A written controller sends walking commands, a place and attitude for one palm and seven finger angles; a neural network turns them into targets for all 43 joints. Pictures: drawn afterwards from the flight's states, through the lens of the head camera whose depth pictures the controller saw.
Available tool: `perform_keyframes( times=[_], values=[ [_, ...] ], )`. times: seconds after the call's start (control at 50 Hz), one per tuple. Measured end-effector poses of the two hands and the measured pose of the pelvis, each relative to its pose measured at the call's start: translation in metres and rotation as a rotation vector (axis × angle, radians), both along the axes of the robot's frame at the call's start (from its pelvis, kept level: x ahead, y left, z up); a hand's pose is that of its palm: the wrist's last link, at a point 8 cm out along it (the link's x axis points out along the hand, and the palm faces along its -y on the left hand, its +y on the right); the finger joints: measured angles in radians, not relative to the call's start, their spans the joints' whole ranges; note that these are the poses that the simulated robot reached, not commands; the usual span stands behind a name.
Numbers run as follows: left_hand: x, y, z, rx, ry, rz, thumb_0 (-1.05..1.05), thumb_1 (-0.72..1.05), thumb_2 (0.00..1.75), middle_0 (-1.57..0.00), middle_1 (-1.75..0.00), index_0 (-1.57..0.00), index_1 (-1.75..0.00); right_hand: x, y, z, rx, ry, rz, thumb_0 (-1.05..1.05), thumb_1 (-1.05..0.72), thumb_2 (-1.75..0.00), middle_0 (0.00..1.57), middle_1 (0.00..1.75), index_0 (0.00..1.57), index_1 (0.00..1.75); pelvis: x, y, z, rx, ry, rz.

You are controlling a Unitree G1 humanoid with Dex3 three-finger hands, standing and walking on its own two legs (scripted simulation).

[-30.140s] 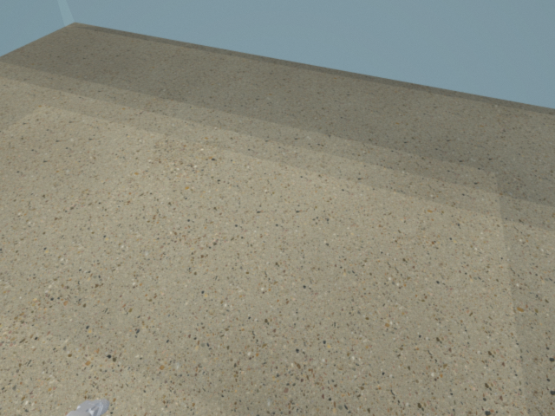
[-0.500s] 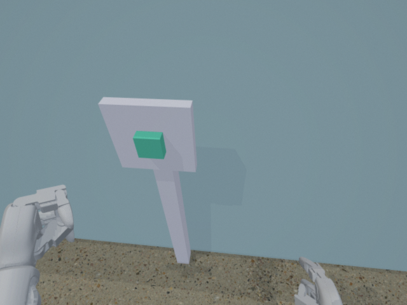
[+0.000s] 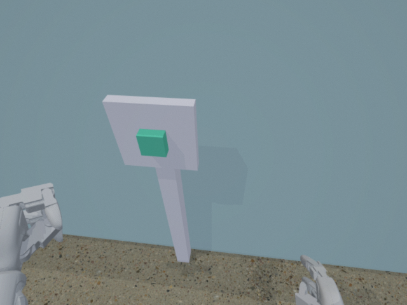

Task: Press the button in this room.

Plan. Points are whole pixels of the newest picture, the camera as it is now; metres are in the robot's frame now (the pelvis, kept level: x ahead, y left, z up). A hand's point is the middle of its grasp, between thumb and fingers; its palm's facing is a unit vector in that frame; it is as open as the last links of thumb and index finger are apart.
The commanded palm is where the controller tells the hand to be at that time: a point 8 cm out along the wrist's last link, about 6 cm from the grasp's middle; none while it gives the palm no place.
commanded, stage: step back with the hand held close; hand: left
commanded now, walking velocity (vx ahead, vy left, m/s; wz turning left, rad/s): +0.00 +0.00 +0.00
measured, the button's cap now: (153, 142) +0.47 +0.19 +0.07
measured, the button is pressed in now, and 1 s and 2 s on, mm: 0 0 0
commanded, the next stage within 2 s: stop stepping back and stand still in 1.34 s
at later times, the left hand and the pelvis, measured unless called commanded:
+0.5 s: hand (41, 238) +0.16 +0.25 +0.16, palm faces +0.31 -0.82 -0.49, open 3.1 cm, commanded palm +0.10 +0.29 +0.17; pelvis -0.04 +0.02 +0.00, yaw -1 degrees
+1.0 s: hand out of the picture +0.09 +0.28 +0.16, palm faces +0.37 -0.82 -0.43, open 3.1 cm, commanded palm +0.02 +0.32 +0.17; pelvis -0.11 +0.04 -0.02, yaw +0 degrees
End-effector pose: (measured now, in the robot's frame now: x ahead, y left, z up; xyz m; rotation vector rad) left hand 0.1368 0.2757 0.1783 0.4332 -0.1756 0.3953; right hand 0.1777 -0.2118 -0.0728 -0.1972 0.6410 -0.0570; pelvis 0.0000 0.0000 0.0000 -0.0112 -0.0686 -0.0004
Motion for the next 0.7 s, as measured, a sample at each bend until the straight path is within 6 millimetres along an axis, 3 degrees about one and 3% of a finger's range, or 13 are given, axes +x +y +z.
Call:
perform_keyframes(
  times=[0.14,0.34,0.7],
  values=[
    [0.005,0.008,0.011,0.071,-0.021,-0.005,0.02,0.89,0.90,-1.30,-1.50,-1.31,-1.50,-0.008,-0.005,-0.003,-0.002,0.047,-0.016,0.02,-0.90,-0.90,0.21,0.30,0.21,0.30,-0.005,0.001,0.001,-0.011,0.035,-0.004],
    [0.006,0.007,-0.007,0.091,0.103,-0.098,0.02,0.89,0.90,-1.30,-1.50,-1.30,-1.50,-0.036,-0.021,-0.007,-0.039,0.137,-0.127,0.02,-0.91,-0.90,0.21,0.30,0.21,0.29,-0.017,0.011,0.000,-0.004,0.087,-0.018],
    [-0.058,0.024,-0.004,0.138,-0.025,-0.083,0.01,0.89,0.90,-1.30,-1.50,-1.30,-1.50,-0.083,0.001,-0.001,-0.065,0.059,-0.086,0.01,-0.90,-0.90,0.21,0.30,0.21,0.29,-0.074,0.022,-0.013,-0.022,0.078,-0.012]
  ],
)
